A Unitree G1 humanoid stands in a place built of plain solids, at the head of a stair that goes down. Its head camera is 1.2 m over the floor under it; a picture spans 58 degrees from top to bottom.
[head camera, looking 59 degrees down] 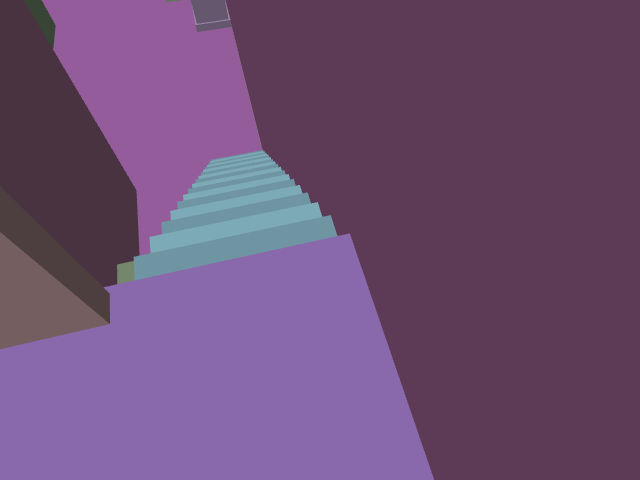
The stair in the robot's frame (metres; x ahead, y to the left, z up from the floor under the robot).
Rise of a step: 0.21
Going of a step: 0.22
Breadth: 0.76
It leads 14 degrees to the left of straight ahead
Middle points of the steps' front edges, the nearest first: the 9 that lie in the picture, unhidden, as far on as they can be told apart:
0.66 0.27 0.00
0.87 0.32 -0.21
1.08 0.38 -0.41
1.29 0.43 -0.62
1.51 0.49 -0.83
1.72 0.54 -1.04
1.93 0.60 -1.24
2.15 0.65 -1.45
2.36 0.70 -1.66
